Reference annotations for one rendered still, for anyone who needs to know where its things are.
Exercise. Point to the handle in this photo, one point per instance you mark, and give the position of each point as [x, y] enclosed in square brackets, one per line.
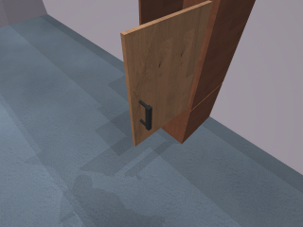
[148, 115]

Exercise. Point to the cupboard door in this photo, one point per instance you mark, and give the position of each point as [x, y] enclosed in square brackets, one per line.
[160, 61]

